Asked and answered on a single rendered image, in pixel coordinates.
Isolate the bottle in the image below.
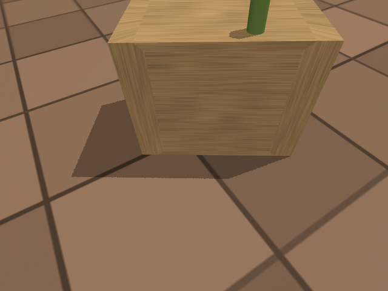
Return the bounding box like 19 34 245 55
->
247 0 270 35

